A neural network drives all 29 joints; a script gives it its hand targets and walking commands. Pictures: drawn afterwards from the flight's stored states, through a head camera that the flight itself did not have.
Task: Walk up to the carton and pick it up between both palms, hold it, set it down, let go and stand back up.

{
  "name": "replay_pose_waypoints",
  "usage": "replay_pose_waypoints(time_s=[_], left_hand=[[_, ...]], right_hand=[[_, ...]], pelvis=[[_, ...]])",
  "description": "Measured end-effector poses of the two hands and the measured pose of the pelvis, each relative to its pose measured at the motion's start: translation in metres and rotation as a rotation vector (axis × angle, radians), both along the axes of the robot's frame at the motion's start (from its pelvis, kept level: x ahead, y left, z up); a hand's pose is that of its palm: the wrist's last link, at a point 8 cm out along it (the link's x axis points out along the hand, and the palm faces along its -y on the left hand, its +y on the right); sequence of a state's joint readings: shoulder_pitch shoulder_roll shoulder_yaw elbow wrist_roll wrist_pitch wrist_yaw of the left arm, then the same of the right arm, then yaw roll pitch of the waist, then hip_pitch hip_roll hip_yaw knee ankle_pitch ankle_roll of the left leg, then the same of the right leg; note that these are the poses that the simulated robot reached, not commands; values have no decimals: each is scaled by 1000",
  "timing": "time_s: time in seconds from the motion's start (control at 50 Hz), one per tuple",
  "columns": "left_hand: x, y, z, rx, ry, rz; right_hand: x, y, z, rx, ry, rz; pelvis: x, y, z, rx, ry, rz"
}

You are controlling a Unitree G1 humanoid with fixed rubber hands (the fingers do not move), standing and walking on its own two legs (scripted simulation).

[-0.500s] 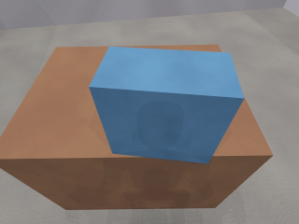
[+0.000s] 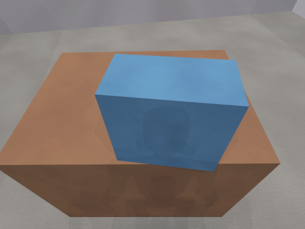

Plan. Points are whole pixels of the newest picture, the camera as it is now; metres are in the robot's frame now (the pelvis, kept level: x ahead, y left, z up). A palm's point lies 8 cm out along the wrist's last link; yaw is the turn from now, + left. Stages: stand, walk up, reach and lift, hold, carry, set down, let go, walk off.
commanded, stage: walk up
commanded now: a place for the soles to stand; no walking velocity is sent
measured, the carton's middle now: (168, 117) +0.40 -0.03 +0.08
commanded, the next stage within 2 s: reach and lift in 0.24 s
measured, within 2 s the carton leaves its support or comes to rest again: neither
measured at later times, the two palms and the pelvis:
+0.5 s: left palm (75, 214) +0.19 +0.25 -0.11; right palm (257, 227) +0.16 -0.27 -0.12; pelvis -0.03 -0.02 -0.03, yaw -3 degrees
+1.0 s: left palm (66, 211) +0.19 +0.25 -0.06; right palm (250, 221) +0.16 -0.23 -0.07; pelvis +0.00 -0.03 +0.00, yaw -4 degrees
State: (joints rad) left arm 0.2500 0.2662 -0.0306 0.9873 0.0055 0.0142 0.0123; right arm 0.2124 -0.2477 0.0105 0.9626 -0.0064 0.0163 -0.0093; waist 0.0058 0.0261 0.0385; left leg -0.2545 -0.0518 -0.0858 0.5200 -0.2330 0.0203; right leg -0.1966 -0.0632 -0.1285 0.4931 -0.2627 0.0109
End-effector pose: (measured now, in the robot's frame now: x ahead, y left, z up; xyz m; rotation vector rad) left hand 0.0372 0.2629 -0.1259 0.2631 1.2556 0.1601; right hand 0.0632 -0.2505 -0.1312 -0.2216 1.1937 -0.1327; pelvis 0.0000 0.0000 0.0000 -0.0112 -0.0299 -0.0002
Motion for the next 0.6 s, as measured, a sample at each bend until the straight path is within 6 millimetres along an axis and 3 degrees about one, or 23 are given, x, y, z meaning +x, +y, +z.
replay_pose_waypoints(time_s=[0.18, 0.3, 0.36, 0.42, 0.48, 0.54, 0.6], left_hand=[[2, 0, -6, -19, 13, -11], [3, -4, -8, -23, 25, -12], [32, 2, -12, 11, 83, -19], [88, 5, -13, 40, 26, -33], [141, -7, 4, 41, -88, -46], [167, -31, 27, -3, -180, -61], [161, -49, 42, -48, -195, -66]], right_hand=[[-31, -7, 3, -35, 87, -33], [-34, -11, 4, -45, 103, -40], [-1, -16, -2, -40, 27, -21], [50, -20, -4, -25, -101, 3], [88, -20, 5, 7, -204, 20], [100, -17, 20, 45, -260, 2], [89, -22, 34, 45, -282, -29]], pelvis=[[-1, 2, 1, 0, 5, -6], [-1, 0, 1, 4, 12, -14], [-12, -5, -10, 5, 24, -35], [-23, -11, -26, 14, 31, -48], [-27, -16, -32, 8, 20, -55], [-22, -21, -25, -1, -11, -60], [-10, -28, -13, 6, -40, -67]])
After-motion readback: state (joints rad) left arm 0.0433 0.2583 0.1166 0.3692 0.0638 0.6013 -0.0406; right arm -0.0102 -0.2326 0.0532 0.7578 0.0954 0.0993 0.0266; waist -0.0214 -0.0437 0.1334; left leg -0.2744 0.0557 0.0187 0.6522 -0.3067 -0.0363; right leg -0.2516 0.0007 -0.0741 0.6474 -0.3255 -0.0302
